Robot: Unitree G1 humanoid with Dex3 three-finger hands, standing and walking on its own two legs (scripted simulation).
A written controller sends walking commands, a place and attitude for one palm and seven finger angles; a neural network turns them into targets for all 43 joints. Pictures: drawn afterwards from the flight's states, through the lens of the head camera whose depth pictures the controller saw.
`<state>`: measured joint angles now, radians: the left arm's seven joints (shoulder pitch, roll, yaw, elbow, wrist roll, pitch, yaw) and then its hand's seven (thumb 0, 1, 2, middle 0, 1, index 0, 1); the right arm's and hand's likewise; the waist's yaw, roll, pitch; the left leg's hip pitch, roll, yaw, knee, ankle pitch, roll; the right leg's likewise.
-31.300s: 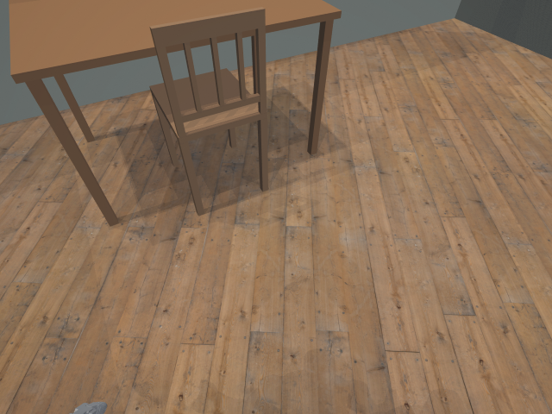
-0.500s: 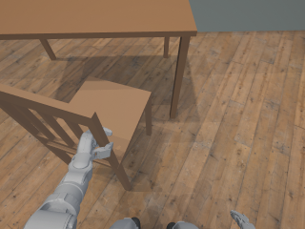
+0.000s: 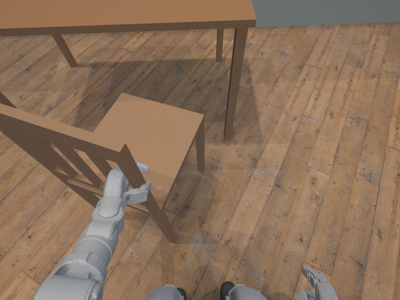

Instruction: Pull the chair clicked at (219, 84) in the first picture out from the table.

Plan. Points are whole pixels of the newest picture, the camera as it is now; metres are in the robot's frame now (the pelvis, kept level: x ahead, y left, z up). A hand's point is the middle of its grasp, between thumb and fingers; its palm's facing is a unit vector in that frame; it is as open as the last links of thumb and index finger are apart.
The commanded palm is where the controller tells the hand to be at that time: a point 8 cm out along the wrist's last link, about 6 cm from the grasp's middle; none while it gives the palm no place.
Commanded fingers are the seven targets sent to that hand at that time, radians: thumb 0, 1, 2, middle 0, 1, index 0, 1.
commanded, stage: step backward, pulling the chair out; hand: left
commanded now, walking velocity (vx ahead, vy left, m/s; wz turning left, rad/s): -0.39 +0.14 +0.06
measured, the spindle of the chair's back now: (80, 164) +0.43 +0.32 -0.09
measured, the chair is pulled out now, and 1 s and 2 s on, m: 0.40 0.51 0.51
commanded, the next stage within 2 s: stop walking, hand still on the chair in 0.64 s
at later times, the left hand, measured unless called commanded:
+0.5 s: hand (138, 224) +0.27 +0.14 -0.06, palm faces +0.02 -0.98 -0.22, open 6.3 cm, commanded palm +0.25 +0.19 -0.05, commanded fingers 0.00 0.90 0.90 -0.50 -1.45 -0.50 -1.45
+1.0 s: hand (136, 240) +0.24 +0.14 -0.06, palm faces -0.01 -0.97 -0.22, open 6.2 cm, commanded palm +0.22 +0.19 -0.04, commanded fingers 0.00 0.90 0.90 -0.50 -1.45 -0.50 -1.45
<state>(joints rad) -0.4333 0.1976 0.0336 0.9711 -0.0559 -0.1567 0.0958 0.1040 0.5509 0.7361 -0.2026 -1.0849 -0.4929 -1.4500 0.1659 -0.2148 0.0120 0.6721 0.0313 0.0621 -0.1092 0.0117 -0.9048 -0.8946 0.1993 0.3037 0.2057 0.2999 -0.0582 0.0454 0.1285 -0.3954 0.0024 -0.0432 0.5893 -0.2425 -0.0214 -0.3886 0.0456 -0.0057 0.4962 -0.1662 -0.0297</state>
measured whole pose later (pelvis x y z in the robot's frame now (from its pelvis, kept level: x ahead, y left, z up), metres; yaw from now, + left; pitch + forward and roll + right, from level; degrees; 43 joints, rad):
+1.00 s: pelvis -0.07 +0.01 +0.00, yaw -1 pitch +1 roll +0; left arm -0.26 0.16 -0.03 0.86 -0.04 -0.11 0.12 0.13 0.55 0.72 -0.17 -1.13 -0.49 -1.45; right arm 0.24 -0.21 0.04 0.67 0.03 0.01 -0.14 0.01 -0.90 -0.89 0.20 0.30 0.21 0.30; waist -0.04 0.04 0.08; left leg -0.31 0.02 0.01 0.49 -0.19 0.00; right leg -0.31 0.02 -0.01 0.47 -0.18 -0.01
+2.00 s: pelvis -0.02 +0.01 -0.01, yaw +1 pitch +7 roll +0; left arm 0.04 0.18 -0.05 0.44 -0.03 0.00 0.06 0.07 0.23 0.58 -0.32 -1.31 -0.49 -1.45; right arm 0.24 -0.26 -0.01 0.60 0.05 -0.02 -0.02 0.01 -0.90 -0.89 0.20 0.30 0.20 0.30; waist -0.06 0.03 -0.08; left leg -0.46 0.00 -0.02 0.69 -0.35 0.00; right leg -0.45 -0.01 -0.03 0.69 -0.36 -0.02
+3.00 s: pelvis +0.00 +0.00 -0.04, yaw +3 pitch +12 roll +0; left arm 0.46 0.18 -0.10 -0.09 -0.02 0.21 0.08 -0.01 -0.54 0.21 -0.02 -0.01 -0.03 -0.01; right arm 0.29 -0.25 0.02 0.45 0.03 -0.08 -0.07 0.02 -0.90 -0.89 0.20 0.30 0.20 0.30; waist -0.05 0.05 -0.17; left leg -0.65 -0.01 -0.04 0.93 -0.48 -0.01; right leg -0.63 -0.01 -0.06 0.92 -0.50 -0.02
